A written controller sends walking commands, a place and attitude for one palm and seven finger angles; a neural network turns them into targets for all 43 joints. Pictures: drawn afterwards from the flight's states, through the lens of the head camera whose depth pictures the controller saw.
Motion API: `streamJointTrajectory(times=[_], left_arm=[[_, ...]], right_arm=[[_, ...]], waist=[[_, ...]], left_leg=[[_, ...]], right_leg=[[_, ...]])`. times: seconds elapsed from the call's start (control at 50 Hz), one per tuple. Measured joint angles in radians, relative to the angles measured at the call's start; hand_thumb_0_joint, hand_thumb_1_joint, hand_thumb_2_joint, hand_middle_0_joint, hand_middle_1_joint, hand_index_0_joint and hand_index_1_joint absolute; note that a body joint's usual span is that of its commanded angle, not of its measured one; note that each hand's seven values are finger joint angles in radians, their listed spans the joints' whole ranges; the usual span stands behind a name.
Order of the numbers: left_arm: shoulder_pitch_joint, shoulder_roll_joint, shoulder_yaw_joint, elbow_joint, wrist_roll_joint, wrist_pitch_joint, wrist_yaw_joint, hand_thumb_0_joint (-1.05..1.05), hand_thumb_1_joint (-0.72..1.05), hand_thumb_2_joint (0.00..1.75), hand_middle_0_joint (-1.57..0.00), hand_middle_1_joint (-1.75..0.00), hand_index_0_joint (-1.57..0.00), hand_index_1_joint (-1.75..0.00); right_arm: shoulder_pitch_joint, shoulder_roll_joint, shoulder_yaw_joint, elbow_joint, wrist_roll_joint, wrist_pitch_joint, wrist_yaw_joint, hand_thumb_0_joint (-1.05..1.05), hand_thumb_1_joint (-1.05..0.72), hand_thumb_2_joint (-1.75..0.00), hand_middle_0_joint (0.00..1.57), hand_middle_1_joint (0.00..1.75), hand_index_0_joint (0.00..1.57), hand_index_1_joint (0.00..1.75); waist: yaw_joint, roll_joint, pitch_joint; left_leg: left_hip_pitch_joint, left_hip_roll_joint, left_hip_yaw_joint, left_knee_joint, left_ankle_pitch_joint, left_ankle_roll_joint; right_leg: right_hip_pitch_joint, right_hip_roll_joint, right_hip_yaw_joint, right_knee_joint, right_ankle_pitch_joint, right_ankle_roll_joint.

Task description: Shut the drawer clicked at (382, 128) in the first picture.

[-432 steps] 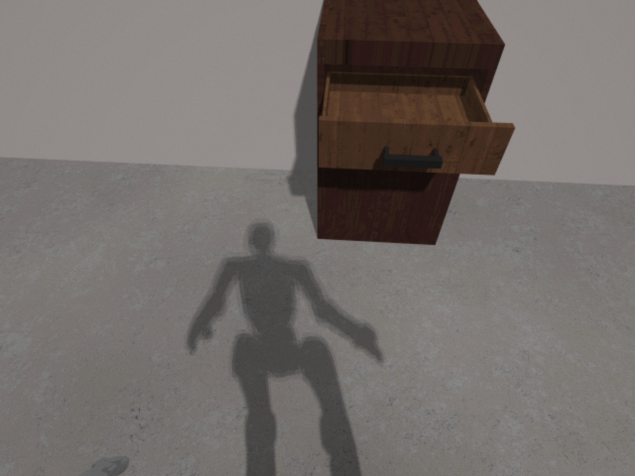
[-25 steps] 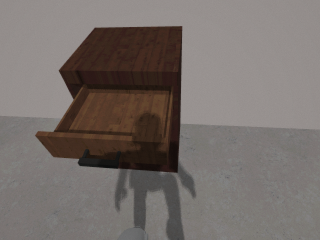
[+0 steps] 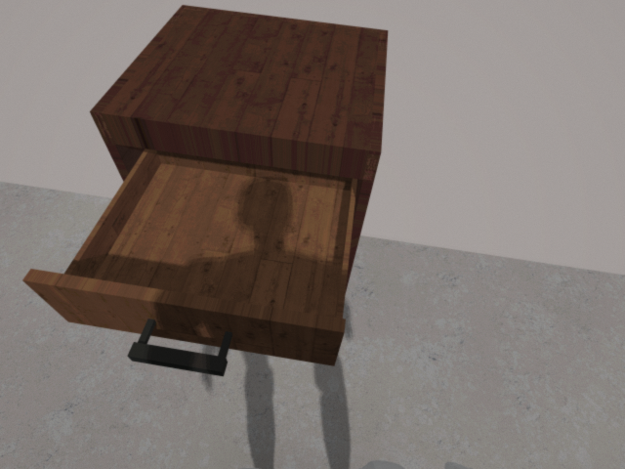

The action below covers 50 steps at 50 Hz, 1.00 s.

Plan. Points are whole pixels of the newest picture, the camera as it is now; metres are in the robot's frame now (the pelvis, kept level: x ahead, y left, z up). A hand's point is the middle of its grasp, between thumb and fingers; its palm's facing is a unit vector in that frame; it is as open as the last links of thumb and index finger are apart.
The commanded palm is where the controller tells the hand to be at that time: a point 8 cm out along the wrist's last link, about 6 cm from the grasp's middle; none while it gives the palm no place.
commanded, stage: come to a stop and stand still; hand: left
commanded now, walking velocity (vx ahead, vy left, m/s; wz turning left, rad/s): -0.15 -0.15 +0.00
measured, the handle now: (183, 345) +0.28 +0.22 -0.09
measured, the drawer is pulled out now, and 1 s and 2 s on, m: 0.29 0.29 0.28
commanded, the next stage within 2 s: look again from close up in 0.80 s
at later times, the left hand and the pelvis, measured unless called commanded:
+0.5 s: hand out of the picture +0.00 +0.10 -0.16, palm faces +0.01 -0.97 -0.25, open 7.3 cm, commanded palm none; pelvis -0.02 -0.08 +0.00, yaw -1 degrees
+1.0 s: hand out of the picture -0.06 +0.06 -0.17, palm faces +0.06 -0.99 -0.16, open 7.4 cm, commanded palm none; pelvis -0.03 -0.08 +0.00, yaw +0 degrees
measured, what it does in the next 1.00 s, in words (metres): steps on the spot: right foot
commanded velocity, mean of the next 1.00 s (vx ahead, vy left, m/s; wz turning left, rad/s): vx -0.01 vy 0.00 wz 0.00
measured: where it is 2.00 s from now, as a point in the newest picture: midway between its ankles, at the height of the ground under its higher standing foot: outside the picture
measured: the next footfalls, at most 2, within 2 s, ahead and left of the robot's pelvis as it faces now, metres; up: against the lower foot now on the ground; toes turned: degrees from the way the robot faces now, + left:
right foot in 0.30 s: +0.00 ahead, -0.15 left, +0.00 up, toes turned -2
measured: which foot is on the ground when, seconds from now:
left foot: down 0.00-1.00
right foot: up 0.00-0.28, down 0.30-1.00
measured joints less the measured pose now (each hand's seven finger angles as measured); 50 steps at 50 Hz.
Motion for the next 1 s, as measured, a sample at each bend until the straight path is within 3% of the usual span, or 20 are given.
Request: streamJointTrajectory(times=[0.1,0.18,0.24,0.32,0.36,0.42,0.52,0.56,0.62,0.9,0.94,1.0], left_arm=[[-0.105,0.07,0.033,-0.07,0.01,0.016,-0.006,0.0,0.91,0.89,-0.19,-0.3,-0.2,-0.3],[-0.135,0.09,0.036,-0.088,0.013,0.025,-0.014,0.0,0.91,0.89,-0.19,-0.3,-0.2,-0.3],[-0.14,0.083,0.024,-0.088,0.013,0.027,-0.019,0.0,0.91,0.89,-0.19,-0.3,-0.2,-0.3],[-0.129,0.055,0.001,-0.072,0.012,0.004,-0.02,0.0,0.91,0.89,-0.19,-0.3,-0.2,-0.3],[-0.113,0.028,-0.018,-0.055,0.013,-0.002,-0.023,0.0,0.91,0.89,-0.19,-0.3,-0.2,-0.3],[-0.078,0.004,-0.03,-0.04,0.012,-0.008,-0.026,0.0,0.91,0.89,-0.19,-0.3,-0.2,-0.3],[-0.05,-0.004,-0.03,-0.003,0.001,-0.014,-0.028,0.01,0.93,0.89,-0.2,-0.3,-0.21,-0.3],[-0.053,-0.003,-0.029,0.013,-0.003,-0.013,-0.026,0.01,0.94,0.89,-0.2,-0.3,-0.21,-0.3],[-0.05,-0.006,-0.027,0.025,-0.006,-0.015,-0.027,0.01,0.94,0.89,-0.2,-0.3,-0.2,-0.3],[0.01,-0.062,-0.032,0.074,-0.005,-0.023,-0.035,0.01,0.91,0.89,-0.2,-0.3,-0.2,-0.3],[0.02,-0.068,-0.036,0.061,0.005,-0.046,-0.021,0.01,0.91,0.89,-0.2,-0.3,-0.2,-0.3],[0.034,-0.076,-0.043,0.031,0.013,-0.063,-0.017,0.01,0.91,0.89,-0.2,-0.3,-0.2,-0.3]], right_arm=[[0.018,-0.009,-0.007,0.014,-0.012,0.03,0.01,-0.02,-0.94,-0.9,0.2,0.3,0.2,0.3],[0.044,-0.015,-0.017,0.015,-0.02,0.037,0.016,-0.01,-0.92,-0.9,0.2,0.3,0.2,0.3],[0.068,-0.022,-0.024,0.016,-0.025,0.038,0.021,0.0,-0.92,-0.9,0.2,0.3,0.2,0.3],[0.111,-0.039,-0.035,0.031,-0.014,0.04,0.027,0.0,-0.92,-0.9,0.2,0.3,0.2,0.3],[0.142,-0.053,-0.038,0.047,-0.009,0.051,0.03,0.0,-0.93,-0.9,0.2,0.3,0.2,0.3],[0.193,-0.053,-0.031,0.073,-0.014,0.069,0.036,0.0,-0.93,-0.9,0.19,0.3,0.2,0.3],[0.26,-0.04,-0.016,0.119,-0.012,0.057,0.031,0.0,-0.92,-0.9,0.19,0.3,0.2,0.3],[0.271,-0.026,-0.008,0.143,-0.012,0.054,0.024,0.0,-0.92,-0.9,0.19,0.3,0.19,0.3],[0.276,-0.002,0.005,0.161,-0.013,0.049,0.018,0.0,-0.92,-0.9,0.19,0.3,0.19,0.3],[0.239,0.021,0.013,0.142,-0.013,0.03,0.01,0.0,-0.91,-0.9,0.19,0.3,0.2,0.3],[0.221,0.014,0.014,0.121,-0.013,0.031,0.019,0.0,-0.91,-0.9,0.19,0.3,0.2,0.3],[0.2,-0.017,0.005,0.074,-0.017,0.034,0.016,0.02,-0.93,-0.9,0.2,0.3,0.2,0.3]], waist=[[-0.011,-0.017,-0.024],[-0.031,-0.005,-0.049],[-0.049,0.02,-0.06],[-0.064,0.061,-0.069],[-0.077,0.093,-0.075],[-0.075,0.092,-0.1],[-0.081,0.098,-0.11],[-0.084,0.088,-0.101],[-0.068,0.065,-0.079],[-0.045,0.064,-0.073],[-0.036,0.07,-0.075],[-0.042,0.088,-0.064]], left_leg=[[-0.018,0.025,-0.014,0.002,0.008,-0.015],[-0.036,0.045,-0.016,0.014,0.008,-0.031],[-0.05,0.057,-0.014,0.026,0.01,-0.045],[-0.081,0.073,-0.012,0.077,-0.004,-0.075],[-0.074,0.076,-0.039,0.081,-0.061,-0.088],[-0.062,0.067,-0.067,0.108,-0.151,-0.095],[0.015,0.09,-0.113,0.051,-0.031,-0.097],[0.032,0.095,-0.127,0.021,-0.058,-0.126],[0.047,0.097,-0.127,-0.007,-0.035,-0.147],[0.066,0.106,-0.136,-0.047,-0.014,-0.148],[0.008,0.105,-0.137,0.071,-0.066,-0.126],[-0.046,0.094,-0.121,0.19,-0.127,-0.091]], right_leg=[[-0.067,0.01,0.024,0.055,0.064,0.014],[-0.012,0.01,0.006,-0.047,0.054,0.014],[0.074,0.006,-0.023,-0.232,0.016,0.002],[0.202,0.015,-0.051,-0.525,0.122,-0.036],[0.216,0.03,-0.063,-0.537,0.125,-0.056],[0.233,0.035,-0.061,-0.574,0.143,-0.072],[0.244,0.071,-0.084,-0.586,0.148,-0.092],[0.244,0.075,-0.101,-0.579,0.14,-0.097],[0.256,0.077,-0.101,-0.602,0.156,-0.104],[0.288,0.089,-0.108,-0.663,0.184,-0.108],[0.271,0.092,-0.105,-0.662,0.19,-0.099],[0.249,0.094,-0.103,-0.643,0.189,-0.096]])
